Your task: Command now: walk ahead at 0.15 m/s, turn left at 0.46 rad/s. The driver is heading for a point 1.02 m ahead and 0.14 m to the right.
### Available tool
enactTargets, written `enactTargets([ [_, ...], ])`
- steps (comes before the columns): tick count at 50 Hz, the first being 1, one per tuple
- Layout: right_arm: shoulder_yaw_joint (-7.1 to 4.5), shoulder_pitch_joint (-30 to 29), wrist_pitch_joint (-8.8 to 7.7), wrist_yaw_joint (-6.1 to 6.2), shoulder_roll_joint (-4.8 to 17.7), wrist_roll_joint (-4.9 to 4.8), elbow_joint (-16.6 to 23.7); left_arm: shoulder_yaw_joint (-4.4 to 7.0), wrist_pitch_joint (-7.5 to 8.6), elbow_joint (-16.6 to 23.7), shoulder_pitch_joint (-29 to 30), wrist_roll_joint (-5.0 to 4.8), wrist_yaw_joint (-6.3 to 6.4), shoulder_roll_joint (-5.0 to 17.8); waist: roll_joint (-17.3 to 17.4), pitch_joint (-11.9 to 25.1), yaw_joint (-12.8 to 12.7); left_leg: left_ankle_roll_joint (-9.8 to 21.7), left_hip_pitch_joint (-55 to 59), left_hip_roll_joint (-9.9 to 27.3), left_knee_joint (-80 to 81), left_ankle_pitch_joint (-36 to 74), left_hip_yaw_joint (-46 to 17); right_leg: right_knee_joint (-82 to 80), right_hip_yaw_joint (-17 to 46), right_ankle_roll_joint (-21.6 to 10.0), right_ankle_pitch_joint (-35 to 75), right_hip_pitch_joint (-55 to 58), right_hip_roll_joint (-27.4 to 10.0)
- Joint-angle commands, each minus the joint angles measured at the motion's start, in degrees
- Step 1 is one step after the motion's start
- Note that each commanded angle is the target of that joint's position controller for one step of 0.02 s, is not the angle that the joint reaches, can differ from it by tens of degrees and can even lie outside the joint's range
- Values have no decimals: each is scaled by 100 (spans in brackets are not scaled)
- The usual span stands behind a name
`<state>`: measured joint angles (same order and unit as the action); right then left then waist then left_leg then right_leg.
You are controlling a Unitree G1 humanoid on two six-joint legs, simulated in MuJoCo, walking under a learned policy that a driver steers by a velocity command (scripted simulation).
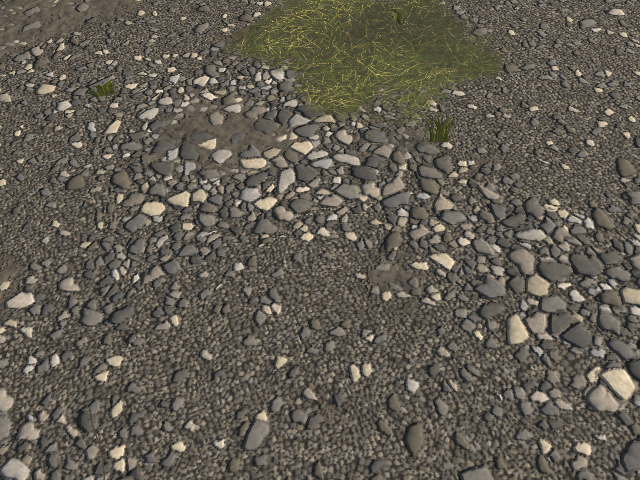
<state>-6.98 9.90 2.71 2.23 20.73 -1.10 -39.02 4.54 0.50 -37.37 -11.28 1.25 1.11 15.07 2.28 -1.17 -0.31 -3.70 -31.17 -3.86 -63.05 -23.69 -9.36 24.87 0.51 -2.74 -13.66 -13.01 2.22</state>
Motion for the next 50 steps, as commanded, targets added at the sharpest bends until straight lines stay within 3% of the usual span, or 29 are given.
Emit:
enactTargets([
  [1,-26,154,-96,-36,288,-2,324,130,144,353,13,-96,70,724,-947,299,-22,-86,-818,313,-461,534,220,-1259,1474,-862,-767,762,-1402],
  [3,61,-174,-222,-92,211,-52,433,140,215,176,-472,-118,51,799,-1139,157,-289,-39,-1256,406,51,675,238,-1600,1913,-909,-2035,1219,-1585],
  [7,169,-619,-510,-193,96,1,565,199,383,-5,-782,-188,26,998,-965,-28,-408,141,-1165,731,1292,895,589,-1824,1792,-895,-1624,1414,-1794],
  [10,252,-719,-649,-268,-35,-63,582,223,434,-86,-828,-259,-28,1116,-1121,-131,-418,255,-363,718,2170,844,903,-1874,1377,-847,-1352,866,-1709],
  [11,273,-758,-392,-508,3,547,521,203,355,-289,-1096,109,-180,1080,-964,-90,-455,318,138,401,2501,517,1325,-1846,951,-701,-1585,634,-1430],
  [13,294,-795,-309,-626,-83,416,581,212,280,-393,-1128,79,-258,1066,-1417,-268,-443,500,914,303,2973,390,1525,-1781,803,-706,-1682,51,-1425],
  [14,315,-694,-346,-605,-132,365,579,195,249,-444,-1111,11,-283,1032,-1320,-358,-318,583,1432,286,3285,631,1533,-1675,898,-743,-1635,-328,-1467],
  [15,311,-237,-412,-549,-142,352,446,186,222,-462,-953,-58,-289,1020,-1044,-352,24,665,2228,263,3707,977,1502,-1354,871,-722,-1505,-792,-1408],
  [16,237,658,-504,-454,39,367,145,141,225,-436,-803,-64,-272,883,-561,-83,484,718,3563,283,3850,900,1333,-578,718,-636,-1074,-1526,-1182],
  [17,103,1935,-606,-339,510,465,-132,6,267,-260,-446,-37,-282,464,555,555,1181,791,4952,1389,4360,-384,-28,1491,163,-443,-1061,-2449,-504],
  [18,11,2372,-661,-239,1226,553,-120,-127,336,133,-24,-109,-216,-50,1589,672,1305,874,5239,2729,5187,-2257,-2101,3390,158,-337,-1944,-3830,154],
  [19,8,1889,-634,-151,1113,500,-31,-42,308,186,-47,-82,-180,382,845,487,1033,1214,4479,3053,5324,-2781,-2787,4194,737,-399,-1236,-4223,-42],
  [20,177,1322,-641,-168,591,421,24,23,266,96,56,-83,-236,589,431,25,690,1064,4054,2666,5202,-2200,-1950,4320,820,-367,-659,-4241,-343],
  [22,343,697,-692,-198,97,339,113,54,174,-286,-493,-13,-397,634,515,-5,189,760,3293,2056,5413,-923,-574,4122,554,-104,-65,-3478,-616],
  [24,381,829,-774,-173,-2,295,-30,37,48,-404,-508,67,-516,540,521,-190,125,689,2986,1808,5604,-11,237,4450,360,17,371,-3403,-665],
  [30,395,1405,-933,-224,-162,305,-540,-75,-21,-112,628,2,-639,378,205,-848,178,596,2998,1609,5971,1923,1716,3804,-107,-110,1346,-3916,-638],
  [33,399,1617,-935,-146,-87,290,-780,-203,-9,114,1205,21,-724,268,42,-989,206,430,3261,1530,5949,3572,2318,2769,-752,-365,1399,-3514,-583],
  [36,357,1672,-871,-25,300,290,-890,-261,-39,186,1172,-47,-662,307,267,-523,-40,287,3748,1608,5076,7895,2688,2006,-1430,-741,1101,-2215,25],
  [38,251,1427,-695,90,690,361,-836,-153,-61,-86,43,-71,-566,644,608,180,-731,321,4033,1877,3475,9579,2615,1934,-1383,-976,402,-1054,350],
  [39,194,1151,-599,91,852,411,-735,-11,-53,-387,-1035,-82,-496,932,656,680,-1242,459,3680,2000,2124,9555,2477,1910,-1166,-1156,-120,66,455],
  [40,184,928,-554,19,863,402,-629,172,-2,-747,-2118,-51,-384,1228,375,1074,-1678,600,2703,1848,288,8103,2371,1251,-651,-1338,-319,1624,479],
  [41,283,648,-621,-126,333,374,-545,353,-78,-774,-1785,-203,-245,1491,-981,738,-1337,525,886,640,-1895,1924,2255,836,510,-1463,-789,2487,-119],
  [42,432,862,-794,-207,-54,246,217,409,-145,-525,-1205,41,-277,2103,-1790,1194,-502,206,-1616,-43,-3563,-332,1293,-44,3919,-2695,-1057,3725,-1433],
  [43,452,261,-960,-194,223,322,331,409,-126,-428,-1358,-13,-244,1857,-373,1257,-871,304,-2020,328,-3349,121,399,-790,4445,-2618,-1320,3545,-1648],
  [44,487,240,-1050,-215,205,284,369,342,-74,-603,-1362,-11,-179,1588,30,436,-546,347,-1916,605,-2646,342,355,-1169,4176,-2333,-1249,2559,-1628],
  [45,507,221,-1030,-210,188,337,358,261,6,-695,-1204,10,-150,1320,427,-47,-179,320,-1546,865,-1926,390,372,-1264,3659,-2049,-867,1644,-1377],
  [47,579,595,-762,-242,78,550,162,110,200,-600,-730,8,-58,1053,397,-355,297,189,-815,1141,-1297,366,473,-1318,2619,-1779,-365,371,-862],
  [48,600,597,-646,-279,29,581,169,53,294,-606,-713,-39,-75,961,287,-413,369,119,-598,1229,-917,329,583,-1432,2336,-1724,-319,-105,-683],
  [50,679,-70,-577,-355,-79,546,448,42,451,-690,-865,-85,-132,998,59,-681,215,50,-488,1309,109,983,932,-1816,1845,-1630,245,-679,-408],
])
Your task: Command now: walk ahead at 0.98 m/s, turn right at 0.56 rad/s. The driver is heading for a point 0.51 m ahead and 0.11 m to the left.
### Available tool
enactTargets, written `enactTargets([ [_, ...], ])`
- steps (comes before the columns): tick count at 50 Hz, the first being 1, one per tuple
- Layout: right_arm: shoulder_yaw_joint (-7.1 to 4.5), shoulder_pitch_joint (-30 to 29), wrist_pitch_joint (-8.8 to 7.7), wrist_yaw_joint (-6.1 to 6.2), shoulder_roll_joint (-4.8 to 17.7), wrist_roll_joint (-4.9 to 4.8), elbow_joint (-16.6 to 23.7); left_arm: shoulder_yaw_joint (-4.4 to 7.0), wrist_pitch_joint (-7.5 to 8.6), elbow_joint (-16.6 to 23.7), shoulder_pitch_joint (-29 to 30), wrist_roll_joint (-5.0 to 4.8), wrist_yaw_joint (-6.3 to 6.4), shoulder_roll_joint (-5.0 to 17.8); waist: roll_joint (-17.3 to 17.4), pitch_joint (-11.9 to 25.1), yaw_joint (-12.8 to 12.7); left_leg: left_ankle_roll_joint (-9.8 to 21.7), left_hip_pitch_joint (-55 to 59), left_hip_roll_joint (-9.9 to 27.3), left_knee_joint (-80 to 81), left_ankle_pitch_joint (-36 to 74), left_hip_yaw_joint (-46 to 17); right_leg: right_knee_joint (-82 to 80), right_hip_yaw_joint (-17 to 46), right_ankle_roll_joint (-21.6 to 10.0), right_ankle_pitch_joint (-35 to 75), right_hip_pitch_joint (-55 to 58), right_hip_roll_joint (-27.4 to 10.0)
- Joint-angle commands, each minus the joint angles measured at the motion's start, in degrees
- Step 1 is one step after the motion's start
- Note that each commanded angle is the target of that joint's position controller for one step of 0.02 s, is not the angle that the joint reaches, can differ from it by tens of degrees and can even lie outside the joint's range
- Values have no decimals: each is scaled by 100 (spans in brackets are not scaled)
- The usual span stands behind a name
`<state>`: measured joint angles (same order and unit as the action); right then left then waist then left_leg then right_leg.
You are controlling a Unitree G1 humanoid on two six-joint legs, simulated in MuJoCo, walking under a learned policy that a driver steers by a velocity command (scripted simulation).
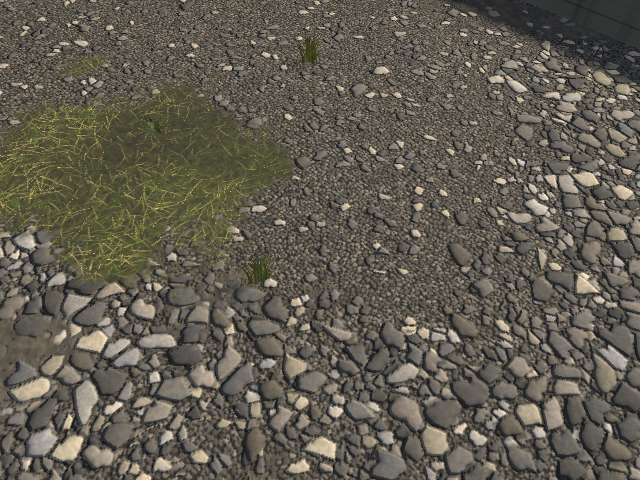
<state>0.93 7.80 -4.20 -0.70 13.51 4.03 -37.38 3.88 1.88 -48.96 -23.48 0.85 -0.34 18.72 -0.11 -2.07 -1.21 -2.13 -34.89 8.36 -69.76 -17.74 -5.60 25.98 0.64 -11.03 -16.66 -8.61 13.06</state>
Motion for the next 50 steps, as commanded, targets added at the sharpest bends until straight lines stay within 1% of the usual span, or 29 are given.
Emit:
enactTargets([
  [1,-63,-230,93,-98,567,-24,416,99,357,411,236,-46,-5,598,187,-706,165,-84,-67,84,1411,943,666,-2023,1600,-694,1050,-1168,-1377],
  [5,2,-995,7,-174,431,-222,579,99,477,188,-312,-181,-66,655,-63,-536,-377,272,662,-281,3309,2980,987,-2125,1232,-216,3249,-440,-1491],
  [8,-121,-1004,-18,-122,731,-219,519,127,501,48,-337,-85,3,937,-222,-151,-342,612,806,-721,3967,2695,1199,-1728,878,19,5155,1081,-1712],
  [10,-296,-53,-21,-63,1090,-258,218,183,444,-6,-238,95,84,1205,-601,527,221,800,1604,-1149,3870,1767,1224,-522,656,230,7061,1782,-1969],
  [12,-522,2384,76,103,1466,-327,-539,189,282,52,392,294,167,1149,-582,1388,1561,1066,3718,-1073,3783,869,1120,2471,198,346,6995,987,-1853],
  [13,-673,3137,125,172,1902,-250,-736,24,329,273,471,254,146,504,528,1749,1624,1501,5016,-127,3546,-566,-448,5209,-60,511,3560,-738,-1186],
  [14,-724,2571,143,60,2059,-190,-789,-135,479,517,-336,-15,-42,6,2402,2116,548,2383,5946,962,5113,-1187,-4445,6419,343,784,-887,-2900,-292],
  [15,-683,1712,119,-24,1494,-194,-557,-183,503,478,118,51,41,316,1016,1390,593,2344,5454,939,5410,-1001,-4263,6404,642,617,-337,-3488,-890],
  [17,-528,1342,38,-59,881,-257,-650,-233,504,602,856,126,38,388,-463,455,311,2030,3671,665,5288,1550,-2560,5560,514,679,43,-2951,-1347],
  [20,-365,1540,-150,-56,698,-358,-1039,-332,249,739,821,233,-27,145,-130,30,-95,1719,2387,268,5456,4631,-1123,4422,296,946,-323,-2290,-1542],
  [21,-270,1087,-317,-74,411,-515,-803,-268,336,847,1149,-214,2,243,132,-8,-37,1614,2318,32,5699,4563,-887,4184,354,954,-170,-2410,-1671],
  [22,-349,884,-392,-37,819,-538,-805,-326,400,960,1185,-192,-1,219,435,-22,-178,1698,2033,21,5676,5136,-678,3390,258,1049,58,-2275,-1672],
  [23,-404,743,-395,22,1001,-555,-784,-393,458,1057,1462,-109,-19,102,362,-163,-119,1638,1730,-211,5703,5382,-304,2444,56,1170,431,-2056,-1609],
  [25,-444,1388,-326,110,1102,-525,-967,-444,558,1187,2180,0,-82,-93,149,152,339,1280,1831,-628,5669,4656,68,952,-264,1194,2131,-1399,-1183],
  [26,-469,1685,-305,122,1197,-538,-1049,-434,575,1245,2312,13,-114,-105,185,255,495,1183,1998,-545,5685,4284,-44,535,-246,1164,2949,-1189,-1048],
  [28,-464,1818,-244,170,1176,-552,-1167,-346,549,1348,2473,1,-134,46,454,278,500,960,2370,-431,5535,3729,-173,36,-25,1019,3480,-1041,-1004],
  [30,-458,1752,-142,210,1082,-494,-1218,-232,531,1300,2247,22,-117,257,565,413,284,818,2715,-380,5032,3711,-275,-36,105,884,3290,-731,-966],
  [32,-457,1337,-15,223,1075,-450,-1084,-111,556,908,1134,64,-88,433,479,804,-365,578,2816,-568,3647,4191,-96,-250,61,738,3613,215,-1035],
  [33,-408,1210,1,207,949,-355,-876,-63,559,726,473,151,-46,675,-44,1341,-545,383,2157,-890,2204,2938,11,163,655,448,5752,1346,-1807],
  [34,-179,2622,41,149,135,-380,-1157,-183,483,776,519,304,-67,538,-1499,2411,26,-52,842,-1497,-101,-1948,-154,727,2492,-938,7905,2898,-3607],
  [35,-201,3111,91,78,476,-498,-1429,-238,421,713,371,133,-151,107,-1100,3065,-86,-49,675,-1369,-546,-2280,-780,519,3159,-1178,7070,3006,-3640],
  [36,-326,2411,152,81,924,-555,-1286,-225,367,791,862,-39,-162,75,-611,2311,-119,-107,393,-1091,-599,-2062,-644,285,2703,-988,5996,2292,-3357],
  [37,-400,1730,223,157,1086,-516,-1091,-241,311,833,1388,-110,-137,22,-151,1631,-18,-162,285,-872,-276,-1646,-314,-32,2375,-724,4857,1362,-3066],
  [39,-442,1262,425,280,979,-429,-951,-264,221,810,1798,17,-83,65,-170,896,223,-241,775,-644,377,-1159,-91,-581,2017,-456,3619,-279,-2705],
  [41,-361,1461,516,326,578,-414,-1016,-223,142,737,1994,117,-74,127,-507,796,433,-273,1516,-654,1405,-1044,170,-813,1433,-282,3405,-1064,-2319],
  [43,-314,1373,516,354,429,-384,-1048,-181,118,628,1910,114,-31,170,-576,1064,385,-258,1953,-653,2182,-681,251,-817,1219,-281,3380,-1073,-2251],
  [45,-338,1226,561,349,509,-387,-1073,-148,72,533,1863,50,18,235,-575,1196,345,-186,2325,-633,2731,-31,258,-923,1236,-229,2144,-1142,-2273],
  [48,-367,950,593,323,554,-289,-1066,-166,-13,442,1896,-30,57,180,-529,725,394,74,2858,-733,3745,685,401,-1098,1224,155,-627,-1766,-1997],
  [50,-389,753,561,343,827,-177,-895,-222,-1,269,1555,6,50,9,-155,319,304,398,2880,-179,4451,634,-154,-823,1074,671,-1502,-2065,-1711],
])
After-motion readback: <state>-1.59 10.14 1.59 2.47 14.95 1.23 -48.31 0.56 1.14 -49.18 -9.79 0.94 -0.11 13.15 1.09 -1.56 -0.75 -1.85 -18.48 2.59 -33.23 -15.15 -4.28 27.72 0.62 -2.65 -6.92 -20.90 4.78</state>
